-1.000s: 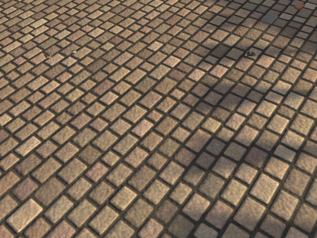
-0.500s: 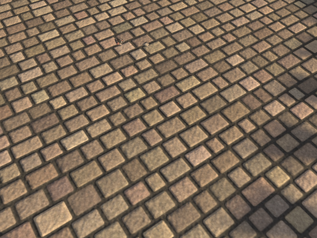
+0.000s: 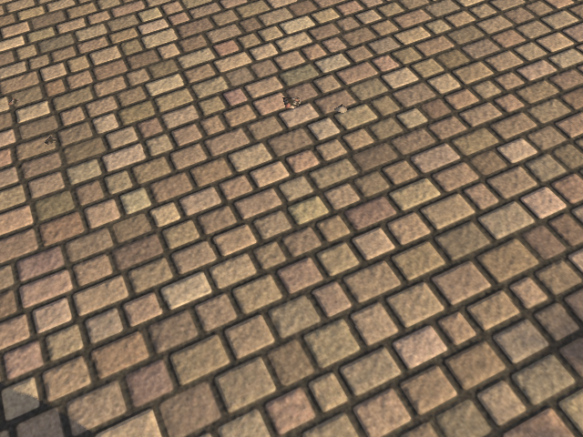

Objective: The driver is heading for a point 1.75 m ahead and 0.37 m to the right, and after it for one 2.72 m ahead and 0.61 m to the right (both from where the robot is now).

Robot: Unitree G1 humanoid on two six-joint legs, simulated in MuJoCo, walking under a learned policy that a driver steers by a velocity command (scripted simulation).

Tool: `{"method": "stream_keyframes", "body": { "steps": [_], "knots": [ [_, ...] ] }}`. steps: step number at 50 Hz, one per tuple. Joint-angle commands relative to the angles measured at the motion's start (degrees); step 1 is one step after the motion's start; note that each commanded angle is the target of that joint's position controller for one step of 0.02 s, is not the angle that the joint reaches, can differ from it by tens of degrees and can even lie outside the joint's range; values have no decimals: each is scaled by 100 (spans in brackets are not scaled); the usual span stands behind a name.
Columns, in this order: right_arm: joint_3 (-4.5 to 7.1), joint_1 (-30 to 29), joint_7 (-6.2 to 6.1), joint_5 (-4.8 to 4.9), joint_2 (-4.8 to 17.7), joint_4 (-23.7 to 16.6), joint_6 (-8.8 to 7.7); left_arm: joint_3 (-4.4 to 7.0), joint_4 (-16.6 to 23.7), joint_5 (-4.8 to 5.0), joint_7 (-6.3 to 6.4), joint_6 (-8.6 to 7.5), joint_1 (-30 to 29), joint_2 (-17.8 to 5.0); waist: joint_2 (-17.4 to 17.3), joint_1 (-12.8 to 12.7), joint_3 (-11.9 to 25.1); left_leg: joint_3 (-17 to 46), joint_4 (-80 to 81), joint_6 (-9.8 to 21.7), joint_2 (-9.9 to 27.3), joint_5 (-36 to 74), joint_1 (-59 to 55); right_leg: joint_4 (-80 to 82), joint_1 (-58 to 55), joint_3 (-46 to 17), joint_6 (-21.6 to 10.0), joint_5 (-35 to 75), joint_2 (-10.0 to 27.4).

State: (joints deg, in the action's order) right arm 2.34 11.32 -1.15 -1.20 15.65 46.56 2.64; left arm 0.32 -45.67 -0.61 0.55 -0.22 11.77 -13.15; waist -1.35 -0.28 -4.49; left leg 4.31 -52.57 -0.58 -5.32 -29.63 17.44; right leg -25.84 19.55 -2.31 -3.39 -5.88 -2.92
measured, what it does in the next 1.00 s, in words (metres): steps on the spot, turning right: left foot, then right foot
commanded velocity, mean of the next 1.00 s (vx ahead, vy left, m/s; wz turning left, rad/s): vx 0.01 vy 0.00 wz -0.34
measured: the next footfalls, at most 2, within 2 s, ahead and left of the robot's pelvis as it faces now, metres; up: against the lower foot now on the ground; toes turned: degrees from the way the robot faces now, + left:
left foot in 0.24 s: +0.04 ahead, +0.11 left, +0.00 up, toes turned -13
right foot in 0.68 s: -0.05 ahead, -0.09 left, +0.00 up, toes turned -24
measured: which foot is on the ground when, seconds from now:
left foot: up 0.00-0.22, down 0.24-0.68, up 0.70-1.00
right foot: down 0.00-0.26, up 0.28-0.66, down 0.68-1.00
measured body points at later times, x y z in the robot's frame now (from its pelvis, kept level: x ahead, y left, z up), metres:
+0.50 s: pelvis -0.02 +0.03 +0.01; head +0.01 +0.04 +0.46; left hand +0.16 +0.27 -0.13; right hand +0.00 -0.27 -0.10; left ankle +0.00 +0.12 -0.74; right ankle -0.07 -0.09 -0.67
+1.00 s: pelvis -0.04 -0.01 +0.00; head -0.03 -0.03 +0.45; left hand +0.18 +0.16 -0.11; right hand -0.11 -0.27 -0.14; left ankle +0.00 +0.11 -0.71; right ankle -0.08 -0.07 -0.74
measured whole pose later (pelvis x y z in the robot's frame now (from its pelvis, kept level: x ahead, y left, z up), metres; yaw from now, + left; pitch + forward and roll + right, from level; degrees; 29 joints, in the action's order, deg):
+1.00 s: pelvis -0.04 -0.01 +0.00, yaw -23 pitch -2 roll +0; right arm 2.3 15.9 -0.1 -0.6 15.3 50.9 4.0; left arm -0.1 -47.1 -1.2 1.6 1.4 8.2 -12.0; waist -1.8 1.9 -3.6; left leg 1.0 -43.3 -0.7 0.9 -23.9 17.6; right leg -23.8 7.7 2.8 -4.5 -14.4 -3.3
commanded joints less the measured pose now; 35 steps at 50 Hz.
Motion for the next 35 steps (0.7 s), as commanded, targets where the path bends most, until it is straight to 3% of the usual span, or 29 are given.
{"method": "stream_keyframes", "body": {
  "steps": [1, 6, 9, 11, 12, 13, 14, 15, 16, 17, 19, 23, 28, 31, 32, 33, 34, 35],
  "knots": [
    [107, 566, -46, 42, 484, -87, 65, 374, 211, 21, -7, 44, 163, -1134, 891, 123, 832, -182, 194, -123, 36, 45, 302, 919, -1016, -1800, -769, 744, 1143],
    [60, 207, -109, 68, 424, -186, 14, 511, 208, -37, -45, 201, 96, -1089, 1021, 16, 752, -186, 816, -13, 72, 297, 112, 1316, -549, -2232, -773, -1069, 1056],
    [43, 494, -141, 111, 399, -116, -70, 582, 225, -42, -85, 292, -67, -1102, 1086, 111, 761, -244, 1654, 170, -34, 530, -520, 1421, -150, -2391, -580, -1359, 943],
    [52, 938, -192, 89, 404, 4, -140, 608, 264, 17, -85, 356, -281, -1081, 1041, 352, 679, -299, 2902, 366, -57, 1101, -1278, 1313, 339, -2332, -232, -1749, 691],
    [118, 1017, -246, 20, 696, -12, -177, 578, 331, 68, -80, 352, -290, -943, 615, 352, 546, 216, 3709, 527, 433, 712, -1555, 909, 792, -2002, 124, -2147, 314],
    [269, 828, -285, -59, 1344, -168, -186, 526, 513, 174, -81, 326, -327, -666, -886, 282, 524, 2103, 4445, 1077, 1982, -376, -1477, -627, 1523, -1008, 376, -2494, -454],
    [280, 29, -263, -113, 1361, -345, -181, 599, 358, -33, -32, 289, -174, -943, -896, 78, 100, 2488, 4621, 1442, 2725, 52, -388, -2120, 1499, -344, 417, -2347, -543],
    [154, -174, -248, -106, 894, -437, -204, 665, 237, -95, -50, 287, -58, -1127, -346, -111, 123, 1953, 4376, 1472, 2468, 915, 98, -2990, 962, -451, 392, -2102, -274],
    [73, -474, -237, -72, 620, -486, -231, 667, 114, -99, -88, 305, 234, -1034, -225, -373, 143, 1299, 4170, 1280, 2067, 1632, 173, -3505, 808, -391, 377, -1802, -281],
    [49, -596, -232, -43, 557, -548, -259, 661, 32, -131, -110, 344, 423, -986, -329, -448, 224, 849, 4011, 1150, 1812, 2146, -45, -3910, 871, -305, 401, -1607, -241],
    [43, -386, -221, -35, 563, -573, -275, 621, 4, -110, -169, 406, 420, -930, -547, -274, 281, 352, 3740, 1156, 1645, 3171, -588, -4084, 1172, -85, 517, -1615, -145],
    [151, 495, -193, -25, 804, -343, -263, 510, 307, -49, -267, 451, -266, -792, -648, 263, 393, 254, 3359, 1325, 1941, 4297, -1833, -3114, 1495, 80, 692, -1879, 56],
    [260, 408, -57, -65, 1030, -340, -237, 430, 525, 63, -312, 472, -439, -730, -928, 321, 549, -176, 3014, 1228, 2067, 4758, -1567, -1861, 405, 543, 495, -2185, 86],
    [315, 300, -3, -30, 1111, -323, -216, 426, 580, 87, -290, 434, -310, -734, -978, 216, 637, -319, 2660, 1091, 2137, 4730, -1416, -994, -136, 719, 321, -1920, 25],
    [316, 236, 2, 13, 1103, -303, -201, 412, 536, 54, -263, 393, -144, -681, -852, 63, 673, -455, 2366, 932, 2045, 4438, -1174, -249, -584, 722, 234, -1384, -24],
    [311, 319, 5, 31, 1052, -246, -191, 416, 493, -20, -205, 320, 12, -751, -505, -79, 717, -649, 1931, 625, 1914, 3789, -740, 659, -1188, 462, 150, -508, 35],
    [237, 479, 32, -2, 741, -334, -168, 513, 490, -124, -141, 224, 227, -1252, 728, -87, 880, -1053, 705, 230, 1480, 1995, 405, 1140, -2141, -1092, -73, 134, 1178],
    [85, 199, -34, -4, 280, -667, -105, 653, 538, -36, -134, 180, 344, -1943, 1721, -141, 717, -1077, 56, -15, 542, -666, 1480, 941, -1935, -2588, -984, 2504, 2615]
  ]
}}
Velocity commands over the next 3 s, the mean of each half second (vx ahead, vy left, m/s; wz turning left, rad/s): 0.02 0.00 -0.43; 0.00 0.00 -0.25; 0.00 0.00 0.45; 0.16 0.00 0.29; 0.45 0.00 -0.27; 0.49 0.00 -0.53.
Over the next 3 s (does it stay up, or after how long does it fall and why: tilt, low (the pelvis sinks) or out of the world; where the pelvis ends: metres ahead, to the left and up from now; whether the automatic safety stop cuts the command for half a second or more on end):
stays up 0.49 -0.05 0.01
